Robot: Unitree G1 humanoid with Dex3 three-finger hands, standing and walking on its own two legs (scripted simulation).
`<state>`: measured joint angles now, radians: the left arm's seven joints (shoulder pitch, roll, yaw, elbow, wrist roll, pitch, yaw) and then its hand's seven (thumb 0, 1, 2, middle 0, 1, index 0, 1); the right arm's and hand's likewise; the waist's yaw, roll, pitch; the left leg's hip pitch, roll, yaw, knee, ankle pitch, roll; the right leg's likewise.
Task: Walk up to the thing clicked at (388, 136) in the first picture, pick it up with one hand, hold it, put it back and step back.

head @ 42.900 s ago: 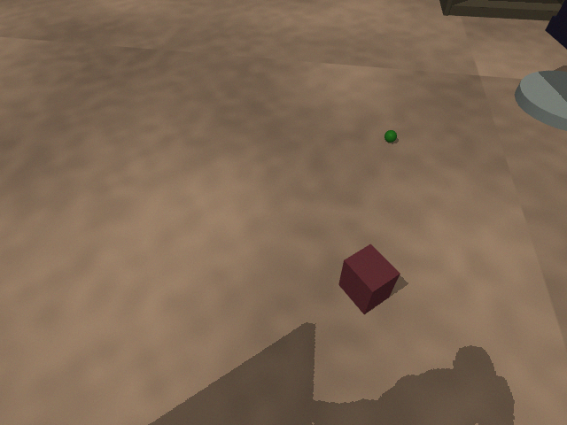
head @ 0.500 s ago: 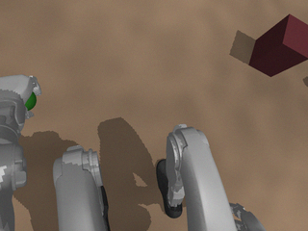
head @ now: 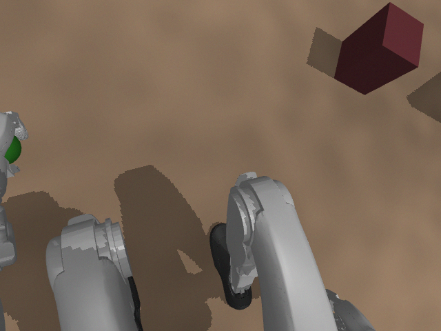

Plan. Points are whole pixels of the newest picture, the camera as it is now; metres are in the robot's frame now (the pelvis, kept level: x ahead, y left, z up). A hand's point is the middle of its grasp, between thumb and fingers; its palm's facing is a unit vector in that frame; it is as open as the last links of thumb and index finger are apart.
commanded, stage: rest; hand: left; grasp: from above
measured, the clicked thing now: out of the picture +0.47 +0.30 -0.21
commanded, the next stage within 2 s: open in 1.42 s
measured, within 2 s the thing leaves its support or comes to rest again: rests again in 1.14 s
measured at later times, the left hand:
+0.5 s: hand (10, 154) +0.46 +0.29 -0.24, palm faces -0.45 -0.12 -0.89, open 8.1 cm
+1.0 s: hand (16, 155) +0.46 +0.29 -0.25, palm faces -0.45 -0.12 -0.88, open 8.1 cm
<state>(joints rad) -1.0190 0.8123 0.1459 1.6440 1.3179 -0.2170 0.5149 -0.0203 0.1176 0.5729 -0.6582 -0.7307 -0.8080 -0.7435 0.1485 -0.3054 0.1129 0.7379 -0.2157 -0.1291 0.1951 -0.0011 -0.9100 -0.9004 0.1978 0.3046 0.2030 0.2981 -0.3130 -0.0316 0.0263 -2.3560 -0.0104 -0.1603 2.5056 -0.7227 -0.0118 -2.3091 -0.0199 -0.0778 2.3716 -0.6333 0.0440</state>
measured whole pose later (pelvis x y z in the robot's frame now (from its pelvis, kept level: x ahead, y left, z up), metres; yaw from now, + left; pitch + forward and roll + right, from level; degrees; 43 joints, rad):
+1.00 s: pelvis +0.00 +0.01 -0.01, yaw -4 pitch +28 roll -14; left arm -1.05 0.98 0.15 1.80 1.36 -0.25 0.64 -0.02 0.13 0.54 -0.66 -0.73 -0.82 -0.72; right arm 0.11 -0.35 0.25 0.71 -0.29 -0.23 0.28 0.00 -0.91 -0.91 0.20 0.30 0.20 0.30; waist -0.39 -0.11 0.13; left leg -2.35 -0.01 -0.23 2.59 -0.74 0.00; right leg -2.27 0.01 -0.13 2.39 -0.62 0.07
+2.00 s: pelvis -0.01 +0.01 -0.01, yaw -6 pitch +27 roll -15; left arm -1.08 1.03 0.12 1.80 1.32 -0.23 0.65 0.00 -0.21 0.78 -0.31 -0.88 -0.33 -0.86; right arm 0.08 -0.37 0.31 0.66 -0.29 -0.27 0.30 0.00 -0.91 -0.91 0.20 0.31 0.20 0.30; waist -0.41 -0.14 0.18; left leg -2.34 0.00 -0.26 2.58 -0.74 0.00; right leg -2.24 0.01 -0.16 2.36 -0.61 0.07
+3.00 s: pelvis +0.00 +0.01 +0.01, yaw -3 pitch +33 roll -13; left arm -0.94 0.84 0.10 1.39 1.21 -0.11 0.45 0.00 -0.50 1.00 -0.09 -1.01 -0.08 -1.01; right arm 0.17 -0.34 0.15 0.70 -0.18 -0.17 0.31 0.00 -0.91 -0.91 0.20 0.30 0.20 0.30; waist -0.29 -0.01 -0.02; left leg -2.35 -0.01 -0.20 2.49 -0.74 0.00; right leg -2.27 -0.01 -0.12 2.32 -0.64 0.05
